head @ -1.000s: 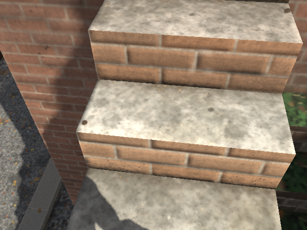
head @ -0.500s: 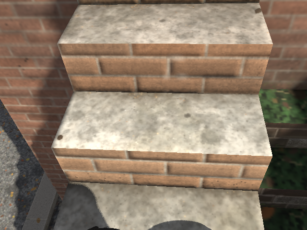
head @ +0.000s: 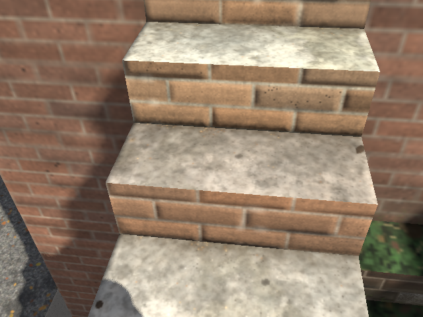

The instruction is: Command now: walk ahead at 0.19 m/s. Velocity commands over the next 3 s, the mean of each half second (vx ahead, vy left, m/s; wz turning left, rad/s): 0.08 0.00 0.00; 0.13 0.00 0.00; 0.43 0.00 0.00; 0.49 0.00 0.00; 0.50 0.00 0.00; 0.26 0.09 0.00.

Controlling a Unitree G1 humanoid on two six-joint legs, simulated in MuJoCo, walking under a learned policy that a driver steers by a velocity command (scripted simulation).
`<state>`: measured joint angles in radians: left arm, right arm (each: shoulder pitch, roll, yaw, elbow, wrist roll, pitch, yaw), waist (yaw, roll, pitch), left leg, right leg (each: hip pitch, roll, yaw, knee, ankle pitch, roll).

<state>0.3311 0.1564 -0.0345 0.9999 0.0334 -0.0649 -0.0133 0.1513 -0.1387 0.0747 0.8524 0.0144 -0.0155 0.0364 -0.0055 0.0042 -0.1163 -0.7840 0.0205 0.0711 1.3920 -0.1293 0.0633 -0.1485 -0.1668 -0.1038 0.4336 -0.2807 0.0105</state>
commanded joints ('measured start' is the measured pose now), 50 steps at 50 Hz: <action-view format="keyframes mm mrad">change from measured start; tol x16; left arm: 1 -119 162 27 -60 -20 -3 3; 6 177 -48 -4 75 -71 2 -43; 13 -102 50 -8 53 -53 57 -44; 50 -109 83 -6 73 -44 -10 -6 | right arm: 1 38 -146 -69 -16 -11 0 -6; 6 250 -82 -13 139 -36 27 -14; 10 -52 -26 11 62 -32 15 -8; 19 187 -125 -43 119 -19 45 -24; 50 138 -174 -75 131 -4 13 -38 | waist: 1 -129 -169 43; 7 88 229 -80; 23 7 -63 91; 50 -14 34 172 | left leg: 1 380 8 17 -713 20 25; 3 412 10 -2 -1256 234 18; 5 941 276 -291 -854 1612 -28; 8 653 285 -282 -995 976 100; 10 538 218 -157 -1014 853 98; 14 790 179 -108 -953 1036 7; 21 750 63 -113 -999 413 59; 40 539 32 -71 -1002 -393 49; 50 555 101 -230 -1070 -405 130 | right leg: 1 0 -44 -30 -21 504 -174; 3 133 -1 31 284 521 -144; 4 -115 33 49 506 -16 -92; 5 -305 106 210 621 -164 -21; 8 -289 97 210 725 -202 84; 18 -93 80 119 36 232 -22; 36 -134 76 130 -116 66 -84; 41 -219 56 194 -164 -333 -164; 50 -275 124 108 26 -157 -168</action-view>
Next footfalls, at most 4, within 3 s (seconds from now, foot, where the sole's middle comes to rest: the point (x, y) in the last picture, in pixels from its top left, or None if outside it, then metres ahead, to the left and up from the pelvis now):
0.06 left None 0.06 0.13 -0.78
0.28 right None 0.03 -0.10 -0.78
1.48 left None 0.30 0.15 -0.58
1.98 right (261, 297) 0.50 -0.08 -0.39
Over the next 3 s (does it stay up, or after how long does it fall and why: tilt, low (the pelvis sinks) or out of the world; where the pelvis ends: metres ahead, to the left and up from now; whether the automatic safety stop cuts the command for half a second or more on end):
stays up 0.74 -0.04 0.57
